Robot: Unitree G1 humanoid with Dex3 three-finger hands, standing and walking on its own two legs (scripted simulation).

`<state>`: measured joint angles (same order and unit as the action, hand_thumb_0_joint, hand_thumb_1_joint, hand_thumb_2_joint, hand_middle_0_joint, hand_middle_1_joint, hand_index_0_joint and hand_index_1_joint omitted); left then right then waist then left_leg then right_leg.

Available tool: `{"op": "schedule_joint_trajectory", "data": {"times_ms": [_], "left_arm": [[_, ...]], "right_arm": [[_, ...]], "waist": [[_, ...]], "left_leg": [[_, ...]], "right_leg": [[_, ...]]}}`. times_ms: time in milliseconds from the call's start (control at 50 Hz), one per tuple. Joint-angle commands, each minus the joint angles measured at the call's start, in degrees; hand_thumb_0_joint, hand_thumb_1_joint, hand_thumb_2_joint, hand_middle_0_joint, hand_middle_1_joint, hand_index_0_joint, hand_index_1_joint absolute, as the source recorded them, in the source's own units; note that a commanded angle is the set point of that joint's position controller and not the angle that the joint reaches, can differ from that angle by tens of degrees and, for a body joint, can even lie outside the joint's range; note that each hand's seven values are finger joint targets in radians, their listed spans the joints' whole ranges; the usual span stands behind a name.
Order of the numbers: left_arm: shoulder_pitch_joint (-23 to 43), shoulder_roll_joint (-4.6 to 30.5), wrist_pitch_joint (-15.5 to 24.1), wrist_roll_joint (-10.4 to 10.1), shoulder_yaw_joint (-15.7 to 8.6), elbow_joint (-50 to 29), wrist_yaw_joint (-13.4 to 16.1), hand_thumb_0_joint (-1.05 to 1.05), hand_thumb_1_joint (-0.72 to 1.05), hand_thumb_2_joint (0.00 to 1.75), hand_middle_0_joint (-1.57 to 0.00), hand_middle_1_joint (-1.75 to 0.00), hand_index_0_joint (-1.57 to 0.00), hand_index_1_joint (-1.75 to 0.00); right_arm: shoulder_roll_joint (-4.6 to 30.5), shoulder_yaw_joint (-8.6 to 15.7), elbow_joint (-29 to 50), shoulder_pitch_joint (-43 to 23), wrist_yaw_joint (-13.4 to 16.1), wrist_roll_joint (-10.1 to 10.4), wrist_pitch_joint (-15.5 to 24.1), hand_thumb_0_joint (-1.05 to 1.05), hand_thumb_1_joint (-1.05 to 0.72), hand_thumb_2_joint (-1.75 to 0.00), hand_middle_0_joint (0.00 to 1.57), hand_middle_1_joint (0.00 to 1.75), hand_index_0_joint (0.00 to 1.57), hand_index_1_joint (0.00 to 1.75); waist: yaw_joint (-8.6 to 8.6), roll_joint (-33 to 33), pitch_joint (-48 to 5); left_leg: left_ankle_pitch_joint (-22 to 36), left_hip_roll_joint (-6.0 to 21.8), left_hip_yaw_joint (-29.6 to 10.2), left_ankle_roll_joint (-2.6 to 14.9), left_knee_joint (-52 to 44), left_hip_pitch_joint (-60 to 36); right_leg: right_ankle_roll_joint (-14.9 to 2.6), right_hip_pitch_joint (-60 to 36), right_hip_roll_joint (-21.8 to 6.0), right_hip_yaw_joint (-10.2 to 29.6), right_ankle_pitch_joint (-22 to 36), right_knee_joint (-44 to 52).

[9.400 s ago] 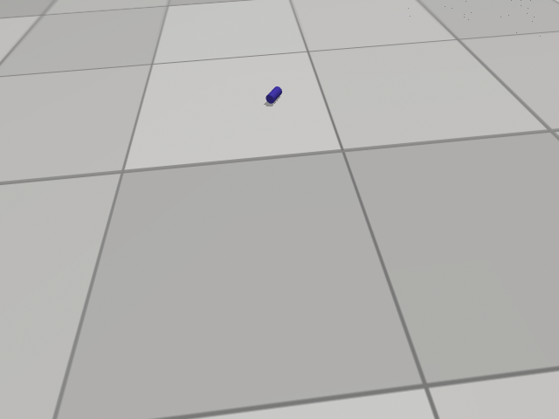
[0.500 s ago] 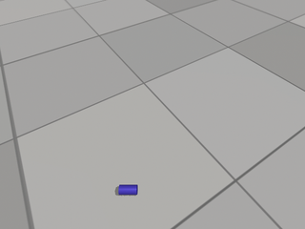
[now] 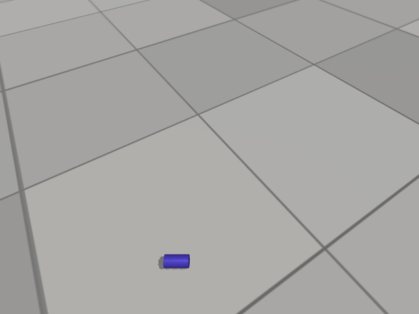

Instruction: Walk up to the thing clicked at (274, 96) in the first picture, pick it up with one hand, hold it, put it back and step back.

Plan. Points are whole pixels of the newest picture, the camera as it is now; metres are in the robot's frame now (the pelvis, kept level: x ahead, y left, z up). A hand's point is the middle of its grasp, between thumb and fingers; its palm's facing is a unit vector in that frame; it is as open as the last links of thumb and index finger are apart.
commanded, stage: stand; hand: left
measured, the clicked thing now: (176, 261) +0.49 +0.20 -0.75
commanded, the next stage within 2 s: walk up in 0.82 s
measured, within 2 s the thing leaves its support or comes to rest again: neither
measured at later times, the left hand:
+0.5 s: hand out of the picture +0.07 +0.25 -0.16, palm faces -0.04 -0.94 -0.34, open 7.4 cm
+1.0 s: hand out of the picture +0.08 +0.25 -0.16, palm faces -0.02 -0.94 -0.34, open 7.4 cm
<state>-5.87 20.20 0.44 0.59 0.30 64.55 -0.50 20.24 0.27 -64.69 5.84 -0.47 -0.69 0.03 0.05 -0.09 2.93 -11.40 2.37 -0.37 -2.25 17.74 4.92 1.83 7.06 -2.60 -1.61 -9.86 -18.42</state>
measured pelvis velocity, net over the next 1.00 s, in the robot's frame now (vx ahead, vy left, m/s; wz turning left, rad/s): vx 0.01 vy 0.00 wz -0.02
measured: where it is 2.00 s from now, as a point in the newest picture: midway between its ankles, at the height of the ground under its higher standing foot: outside the picture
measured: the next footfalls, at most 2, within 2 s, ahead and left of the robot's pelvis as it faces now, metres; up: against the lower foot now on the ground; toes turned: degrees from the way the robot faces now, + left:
none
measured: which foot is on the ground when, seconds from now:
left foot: down 0.00-1.00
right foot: down 0.00-1.00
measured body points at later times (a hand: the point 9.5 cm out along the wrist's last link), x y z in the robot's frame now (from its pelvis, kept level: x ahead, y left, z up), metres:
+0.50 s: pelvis +0.00 +0.00 +0.00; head +0.01 +0.00 +0.45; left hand +0.07 +0.30 -0.13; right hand +0.07 -0.30 -0.13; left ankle -0.02 +0.14 -0.75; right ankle +0.00 -0.14 -0.75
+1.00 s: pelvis +0.01 +0.00 -0.01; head +0.01 +0.00 +0.44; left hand +0.08 +0.30 -0.14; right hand +0.07 -0.31 -0.13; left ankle -0.02 +0.14 -0.75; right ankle +0.00 -0.14 -0.75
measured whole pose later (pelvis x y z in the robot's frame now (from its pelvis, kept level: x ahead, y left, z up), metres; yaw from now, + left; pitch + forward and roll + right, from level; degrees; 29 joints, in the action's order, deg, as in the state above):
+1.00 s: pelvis +0.01 +0.00 -0.01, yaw -1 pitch -2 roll +0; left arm -9.5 20.9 -0.4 1.4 -2.2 61.6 -1.6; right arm 20.3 1.6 -61.5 10.4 -0.4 -1.6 0.9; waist -0.4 0.6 2.0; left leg -15.2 3.1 0.6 -2.3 22.4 5.3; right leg 1.2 8.5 -1.9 -0.5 -13.8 -24.3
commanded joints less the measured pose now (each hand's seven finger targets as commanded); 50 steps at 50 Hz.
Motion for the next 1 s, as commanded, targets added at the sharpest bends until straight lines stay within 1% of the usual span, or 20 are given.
{"op": "schedule_joint_trajectory", "data": {"times_ms": [0,40,100,120,280,320,400,420,460,480,580,720,780,800,860,880,900,940,960,980], "left_arm": [[1.58,12.77,1.18,-0.05,-2.63,-3.28,0.96,0.00,0.90,0.90,-0.20,-0.30,-0.20,-0.30],[1.35,12.53,1.33,-0.01,-2.49,-3.28,0.96,0.00,0.90,0.90,-0.20,-0.30,-0.20,-0.30],[1.65,12.45,1.08,-0.07,-2.64,-3.17,0.91,0.00,0.90,0.90,-0.20,-0.30,-0.20,-0.30],[1.32,12.53,1.08,-0.11,-2.63,-3.18,0.95,0.00,0.90,0.90,-0.20,-0.30,-0.20,-0.30],[1.28,12.65,1.13,-0.13,-2.70,-3.19,0.81,0.00,0.90,0.90,-0.20,-0.30,-0.20,-0.30],[1.50,12.53,1.22,-0.06,-2.67,-3.37,0.90,0.00,0.90,0.90,-0.20,-0.30,-0.20,-0.30],[1.15,12.68,1.28,-0.06,-2.64,-3.23,0.94,0.00,0.90,0.90,-0.20,-0.30,-0.20,-0.30],[1.04,12.70,1.29,0.06,-2.68,-3.29,0.98,0.00,0.90,0.90,-0.20,-0.30,-0.20,-0.30],[1.12,12.64,1.26,-0.12,-2.65,-3.23,0.90,0.00,0.90,0.90,-0.20,-0.30,-0.20,-0.30],[1.31,12.81,1.17,0.06,-2.81,-3.35,0.97,0.00,0.90,0.90,-0.20,-0.30,-0.20,-0.30],[0.92,12.70,1.19,-0.15,-2.67,-3.35,0.82,0.00,0.90,0.90,-0.20,-0.30,-0.20,-0.30],[1.15,12.68,1.14,0.04,-2.67,-3.57,0.98,0.00,0.90,0.90,-0.20,-0.30,-0.20,-0.30],[0.82,12.49,1.22,-0.06,-2.51,-3.42,0.94,0.00,0.90,0.90,-0.20,-0.30,-0.20,-0.30],[-0.79,13.28,0.83,0.44,-4.43,-5.10,0.29,0.00,0.90,0.90,-0.20,-0.30,-0.20,-0.30],[-0.49,12.40,0.29,0.82,-4.80,-6.23,-0.18,0.00,0.90,0.90,-0.20,-0.30,-0.20,-0.30],[-0.49,11.97,0.22,0.82,-4.82,-6.63,-0.35,0.00,0.90,0.90,-0.20,-0.30,-0.20,-0.30],[-0.43,12.15,0.24,0.99,-5.07,-6.90,-0.35,0.00,0.90,0.90,-0.20,-0.30,-0.20,-0.30],[-2.06,12.07,0.40,0.79,-5.21,-7.21,-0.43,0.00,0.90,0.90,-0.20,-0.30,-0.20,-0.30],[-2.51,12.08,0.59,0.65,-5.15,-7.47,-0.42,0.00,0.90,0.90,-0.20,-0.30,-0.20,-0.30],[-2.24,12.77,0.69,0.72,-5.36,-7.97,-0.42,0.00,0.90,0.90,-0.20,-0.30,-0.20,-0.30]], "right_arm": [[11.95,2.16,3.40,-1.94,0.77,0.14,1.40,0.00,-0.90,-0.90,0.20,0.30,0.20,0.30],[12.28,2.18,3.37,-1.84,0.76,0.23,1.43,0.00,-0.90,-0.90,0.20,0.30,0.20,0.30],[12.36,2.17,3.39,-1.52,0.89,0.08,1.39,0.00,-0.90,-0.90,0.20,0.30,0.20,0.30],[12.39,2.25,3.39,-2.13,0.85,0.20,1.36,0.00,-0.90,-0.90,0.20,0.30,0.20,0.30],[12.08,2.06,3.40,-1.17,0.76,0.16,1.43,0.00,-0.90,-0.90,0.20,0.30,0.20,0.30],[12.26,2.16,3.60,-1.55,0.76,0.12,1.42,0.00,-0.90,-0.90,0.20,0.30,0.20,0.30],[12.02,2.03,3.44,-1.07,0.75,0.12,1.33,0.00,-0.90,-0.90,0.20,0.30,0.20,0.30],[12.40,2.26,3.61,-1.50,0.81,0.19,1.28,0.00,-0.90,-0.90,0.20,0.30,0.20,0.30],[12.15,2.02,3.36,-0.95,0.73,0.12,1.27,0.00,-0.90,-0.90,0.20,0.30,0.20,0.30],[12.48,2.27,3.49,-1.28,0.80,0.07,1.21,0.00,-0.90,-0.90,0.20,0.30,0.20,0.30],[12.12,1.98,3.45,-0.68,0.76,0.05,1.49,0.00,-0.90,-0.90,0.20,0.30,0.20,0.30],[12.42,2.25,3.58,-0.94,0.84,0.11,1.43,0.00,-0.90,-0.90,0.20,0.30,0.20,0.30],[12.47,2.27,3.43,-1.01,0.81,0.14,1.38,0.00,-0.90,-0.90,0.20,0.30,0.20,0.30],[13.62,3.47,4.96,1.19,0.84,-0.45,1.97,0.00,-0.90,-0.90,0.20,0.30,0.20,0.30],[13.70,3.93,5.66,1.95,0.89,-0.81,2.19,0.00,-0.90,-0.90,0.20,0.30,0.20,0.30],[13.68,4.04,6.13,1.79,0.82,-0.93,2.24,0.00,-0.90,-0.90,0.20,0.30,0.20,0.30],[13.66,4.17,6.57,1.92,0.92,-0.94,2.33,0.00,-0.90,-0.90,0.20,0.30,0.20,0.30],[13.28,4.14,7.76,1.46,0.97,-0.80,2.54,0.00,-0.90,-0.90,0.20,0.30,0.20,0.30],[12.71,3.92,8.37,1.63,0.98,-0.77,2.64,0.00,-0.90,-0.90,0.20,0.30,0.20,0.30],[12.83,4.04,8.84,2.33,1.01,-0.66,2.65,0.00,-0.90,-0.90,0.20,0.30,0.20,0.30]], "waist": [[-0.19,0.31,-5.39],[-0.25,0.18,-5.60],[-0.11,-0.56,-4.78],[-0.45,-0.18,-4.82],[-0.06,-0.57,-4.62],[-0.23,0.17,-5.00],[-0.13,0.38,-3.94],[-0.10,0.63,-4.97],[-0.07,0.00,-3.84],[-0.07,0.00,-4.67],[-0.13,-0.64,-4.41],[-0.15,0.17,-5.41],[-0.34,0.12,-4.30],[-0.35,1.28,-6.44],[-0.28,-0.01,-2.84],[-0.48,-1.41,-0.57],[-0.38,-1.60,0.60],[-1.01,-1.99,1.04],[-1.09,-1.13,0.11],[-0.53,-0.37,-0.86]], "left_leg": [[10.87,5.42,-3.28,2.65,-2.41,0.46],[11.68,5.48,-3.25,2.80,-2.06,0.11],[9.43,5.28,-3.03,2.73,-2.60,0.85],[9.78,5.49,-3.31,2.82,-2.54,0.19],[8.20,5.09,-3.09,2.57,-2.90,0.83],[9.85,5.43,-3.27,2.77,-2.34,0.18],[9.10,5.27,-3.19,2.69,-2.40,0.78],[9.56,5.59,-3.24,2.91,-2.02,-0.59],[7.39,5.10,-3.04,2.65,-2.58,0.87],[6.88,5.30,-3.12,2.87,-2.44,0.33],[8.89,5.31,-2.86,2.72,-2.55,0.92],[9.41,5.61,-3.18,2.92,-2.30,0.20],[9.48,5.51,-3.33,2.76,-2.36,0.23],[2.54,4.02,-2.14,4.01,-1.20,-0.63],[-6.88,4.99,-3.76,5.45,-1.85,2.21],[-8.88,5.24,-4.50,5.76,-2.57,3.76],[-8.09,5.81,-5.29,6.04,-2.55,5.06],[-2.72,5.87,-4.77,6.03,-1.11,4.58],[0.84,4.97,-3.33,5.51,0.42,4.18],[2.80,4.00,-1.87,5.01,2.10,4.02]], "right_leg": [[-2.72,-2.90,-5.37,3.79,9.69,1.73],[-2.48,-3.09,-5.58,3.95,11.17,1.96],[-2.58,-2.54,-5.46,4.11,8.87,1.91],[-2.74,-2.32,-5.42,3.99,8.88,1.82],[-2.61,-2.28,-5.40,4.44,8.22,2.15],[-2.75,-2.21,-5.41,4.38,9.19,1.89],[-2.46,-1.82,-5.34,4.39,8.91,2.42],[-2.60,-1.84,-5.38,4.23,9.39,2.14],[-2.50,-1.53,-5.19,4.47,7.22,2.78],[-2.63,-1.66,-5.26,4.43,6.71,2.62],[-2.69,-2.12,-5.50,4.78,8.99,2.14],[-2.75,-2.39,-5.35,4.36,8.91,1.78],[-2.65,-1.60,-5.19,4.38,8.26,2.04],[-3.53,-2.47,-2.60,3.51,1.69,0.33],[-4.26,2.24,-2.21,4.33,-7.06,-0.96],[-4.22,3.32,-2.01,4.36,-7.01,-1.32],[-4.25,3.37,-1.71,4.37,-5.87,-2.23],[-4.28,3.08,-1.95,4.77,-0.24,-2.63],[-4.39,1.72,-2.54,5.66,3.70,-2.03],[-4.87,0.48,-2.86,6.14,6.55,-2.32]]}}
